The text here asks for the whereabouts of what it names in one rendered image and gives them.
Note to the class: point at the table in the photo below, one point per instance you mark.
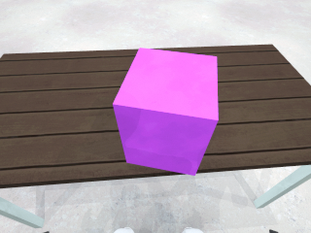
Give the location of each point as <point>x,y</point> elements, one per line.
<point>58,123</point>

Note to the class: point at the carton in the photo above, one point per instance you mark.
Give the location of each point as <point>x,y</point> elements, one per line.
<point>167,109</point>

